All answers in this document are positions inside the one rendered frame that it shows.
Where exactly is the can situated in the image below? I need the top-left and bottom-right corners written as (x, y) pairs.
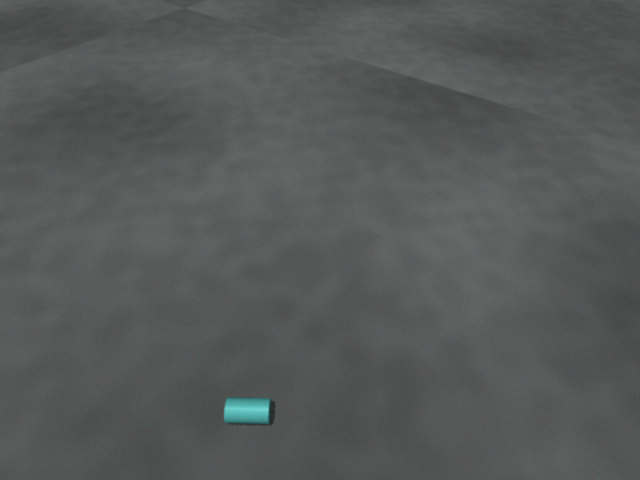
top-left (224, 397), bottom-right (271, 424)

